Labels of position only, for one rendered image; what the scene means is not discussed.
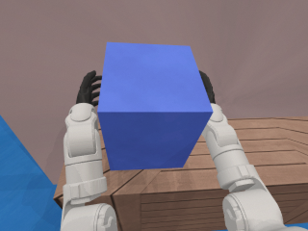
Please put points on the right robot hand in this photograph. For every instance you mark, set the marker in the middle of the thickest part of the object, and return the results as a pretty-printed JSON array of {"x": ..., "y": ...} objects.
[{"x": 208, "y": 87}]

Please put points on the left robot hand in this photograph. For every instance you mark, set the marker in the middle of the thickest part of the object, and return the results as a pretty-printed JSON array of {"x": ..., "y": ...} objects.
[{"x": 85, "y": 93}]

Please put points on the right robot forearm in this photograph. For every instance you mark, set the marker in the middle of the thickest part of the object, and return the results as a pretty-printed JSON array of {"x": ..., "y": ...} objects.
[{"x": 235, "y": 173}]

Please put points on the right robot upper arm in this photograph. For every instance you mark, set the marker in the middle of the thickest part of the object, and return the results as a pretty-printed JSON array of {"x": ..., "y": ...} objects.
[{"x": 253, "y": 210}]

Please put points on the carton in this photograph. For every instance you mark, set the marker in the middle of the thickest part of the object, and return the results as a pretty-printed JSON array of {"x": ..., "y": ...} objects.
[{"x": 152, "y": 106}]

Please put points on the pedestal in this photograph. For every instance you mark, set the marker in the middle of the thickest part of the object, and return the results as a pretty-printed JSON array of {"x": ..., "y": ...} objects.
[{"x": 189, "y": 198}]

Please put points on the left robot forearm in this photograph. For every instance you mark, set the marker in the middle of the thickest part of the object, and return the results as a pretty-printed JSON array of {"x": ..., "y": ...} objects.
[{"x": 82, "y": 157}]

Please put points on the left robot upper arm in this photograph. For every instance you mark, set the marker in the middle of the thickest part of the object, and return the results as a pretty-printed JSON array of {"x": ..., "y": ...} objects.
[{"x": 95, "y": 217}]

